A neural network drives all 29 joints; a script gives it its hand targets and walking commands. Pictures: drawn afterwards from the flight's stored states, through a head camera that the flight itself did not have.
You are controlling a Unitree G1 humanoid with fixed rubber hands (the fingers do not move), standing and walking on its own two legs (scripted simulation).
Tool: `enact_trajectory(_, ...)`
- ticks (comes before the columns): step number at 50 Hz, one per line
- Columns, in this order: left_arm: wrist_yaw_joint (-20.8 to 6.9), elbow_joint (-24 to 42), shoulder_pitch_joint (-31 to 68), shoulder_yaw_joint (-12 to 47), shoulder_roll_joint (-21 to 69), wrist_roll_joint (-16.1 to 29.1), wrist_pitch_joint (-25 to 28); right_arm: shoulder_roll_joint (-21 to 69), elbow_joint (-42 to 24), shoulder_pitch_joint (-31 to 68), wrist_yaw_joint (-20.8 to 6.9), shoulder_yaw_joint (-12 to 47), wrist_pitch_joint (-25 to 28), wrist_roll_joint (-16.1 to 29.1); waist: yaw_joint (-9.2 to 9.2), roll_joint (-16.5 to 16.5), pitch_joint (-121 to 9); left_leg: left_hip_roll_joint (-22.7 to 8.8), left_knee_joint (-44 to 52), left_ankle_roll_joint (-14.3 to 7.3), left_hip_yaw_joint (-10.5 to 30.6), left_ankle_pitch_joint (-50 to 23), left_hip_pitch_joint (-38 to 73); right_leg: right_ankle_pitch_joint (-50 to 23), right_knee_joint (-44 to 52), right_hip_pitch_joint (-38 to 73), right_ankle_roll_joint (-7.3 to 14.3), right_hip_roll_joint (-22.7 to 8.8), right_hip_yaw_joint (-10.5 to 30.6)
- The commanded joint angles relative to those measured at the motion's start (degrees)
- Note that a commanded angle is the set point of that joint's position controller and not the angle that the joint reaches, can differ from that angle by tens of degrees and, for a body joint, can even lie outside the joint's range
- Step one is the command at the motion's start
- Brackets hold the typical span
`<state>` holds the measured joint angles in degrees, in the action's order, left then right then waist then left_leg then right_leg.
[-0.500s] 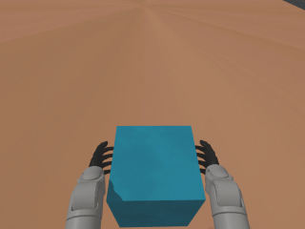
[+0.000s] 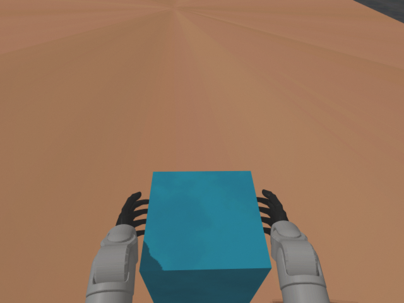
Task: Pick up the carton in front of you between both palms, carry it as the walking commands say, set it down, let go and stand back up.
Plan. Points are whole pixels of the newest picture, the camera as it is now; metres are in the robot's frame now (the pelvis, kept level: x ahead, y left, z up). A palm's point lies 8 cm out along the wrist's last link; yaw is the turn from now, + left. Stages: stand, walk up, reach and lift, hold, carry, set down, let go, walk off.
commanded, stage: hold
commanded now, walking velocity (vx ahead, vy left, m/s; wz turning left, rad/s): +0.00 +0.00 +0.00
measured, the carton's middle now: (202, 241) +0.29 +0.00 -0.05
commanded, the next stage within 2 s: set down in 0.42 s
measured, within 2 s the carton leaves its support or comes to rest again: neither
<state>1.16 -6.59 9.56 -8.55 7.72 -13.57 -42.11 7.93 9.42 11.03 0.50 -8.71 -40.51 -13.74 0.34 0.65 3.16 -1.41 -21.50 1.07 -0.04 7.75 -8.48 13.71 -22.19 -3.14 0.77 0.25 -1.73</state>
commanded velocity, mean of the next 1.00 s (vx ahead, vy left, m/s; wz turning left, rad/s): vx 0.00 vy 0.00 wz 0.00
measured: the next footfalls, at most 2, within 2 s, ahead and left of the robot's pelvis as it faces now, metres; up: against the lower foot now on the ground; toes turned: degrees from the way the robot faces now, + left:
none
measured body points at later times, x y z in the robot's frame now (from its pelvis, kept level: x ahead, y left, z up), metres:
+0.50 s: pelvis -0.02 +0.03 +0.00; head -0.06 +0.04 +0.44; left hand +0.30 +0.16 +0.04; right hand +0.28 -0.15 +0.04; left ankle +0.05 +0.13 -0.74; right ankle -0.01 -0.11 -0.74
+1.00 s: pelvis -0.02 +0.01 -0.04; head +0.16 +0.02 +0.37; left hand +0.36 +0.17 -0.12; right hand +0.35 -0.14 -0.12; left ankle +0.05 +0.13 -0.74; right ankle -0.01 -0.11 -0.74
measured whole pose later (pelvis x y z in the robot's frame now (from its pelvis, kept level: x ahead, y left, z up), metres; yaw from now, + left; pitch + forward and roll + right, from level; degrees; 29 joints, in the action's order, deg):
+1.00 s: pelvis -0.02 +0.01 -0.04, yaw -4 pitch +18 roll -1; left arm -2.4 -30.2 31.9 -25.5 7.5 -19.7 -13.3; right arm 10.7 31.9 32.5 1.3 -25.2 -11.9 -18.9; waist 2.1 2.0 5.6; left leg 1.4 -43.5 0.6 3.5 13.5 -47.7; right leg 18.9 -45.3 -44.1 -0.5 3.4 4.5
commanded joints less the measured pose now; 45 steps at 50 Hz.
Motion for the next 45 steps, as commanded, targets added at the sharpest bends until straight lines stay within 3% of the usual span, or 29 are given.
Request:
enact_trajectory(1,-12.4,4.3,26.0,30.2,48.7,12.9,3.1,49.4,-3.7,24.6,-11.2,28.4,2.5,12.3,-0.02,0.4,-15.8,7.3,-0.3,-1.5,3.7,-10.3,12.1,-15.0,4.0,-1.8,-0.4,3.6,7.5)
enact_trajectory(5,-12.5,0.9,26.6,28.0,50.2,11.3,2.6,50.3,-1.1,27.5,-12.8,28.1,2.1,12.8,1.17,-0.1,-13.1,7.0,0.3,-1.6,3.4,-4.9,12.7,-7.0,4.7,-5.7,-0.3,3.6,7.1)
enact_trajectory(11,-14.3,-2.5,30.5,27.5,53.0,11.5,2.2,52.6,3.0,30.1,-14.1,25.8,2.1,11.9,0.08,0.2,-11.3,6.3,0.9,-1.4,3.3,0.5,14.1,0.6,5.8,-9.6,0.6,3.3,6.9)
enact_trajectory(23,-16.5,-7.2,36.4,26.2,56.3,11.8,2.4,55.5,7.6,35.6,-16.2,23.2,2.8,11.0,-0.35,-1.3,-12.2,4.9,2.6,-0.8,4.4,6.0,14.6,5.1,5.5,-11.1,1.2,4.0,6.3)
enact_trajectory(27,-16.5,-12.2,40.3,22.1,56.6,10.2,3.2,54.3,12.2,40.4,-16.9,19.4,4.0,9.1,0.04,-1.5,-10.7,4.4,2.3,-0.7,4.8,9.9,13.5,8.0,4.2,-13.0,1.4,4.0,6.0)
enact_trajectory(32,-15.7,-22.4,46.8,12.0,53.8,4.8,6.3,52.0,22.3,47.4,-16.4,10.1,7.5,3.4,0.78,-1.2,-8.3,4.3,0.0,-0.9,4.9,13.5,9.9,10.6,0.5,-17.2,1.4,4.1,5.8)
enact_trajectory(35,-14.2,-26.4,48.3,5.0,49.0,0.5,9.0,48.7,26.5,48.5,-14.2,3.3,10.2,-1.0,1.09,-0.8,-6.7,4.5,-2.7,-1.1,4.4,11.2,6.2,9.6,-2.2,-20.4,1.5,4.5,5.7)
enact_trajectory(39,-12.3,-28.2,45.6,-2.1,40.3,-4.8,14.7,42.3,28.3,45.5,-11.2,-3.2,15.1,-5.6,1.78,-0.5,-8.5,5.5,-7.9,-1.4,3.0,2.3,-1.0,3.8,-6.5,-25.3,0.9,5.4,5.2)
enact_trajectory(42,-12.0,-27.5,44.1,-1.6,38.1,-5.4,20.7,41.1,27.6,43.5,-10.1,-2.4,20.8,-5.5,1.73,-0.4,-14.6,6.6,-12.7,-1.1,2.7,-6.4,-5.3,-2.7,-10.0,-28.6,-0.3,6.2,5.0)
enact_trajectory(45,-12.4,-27.4,44.8,3.4,40.5,-3.2,27.0,43.3,27.0,43.9,-9.6,2.6,27.0,-2.8,1.35,-0.1,-23.7,7.3,-18.2,-1.0,2.7,-13.9,-8.2,-9.4,-14.6,-32.4,-1.2,7.1,4.9)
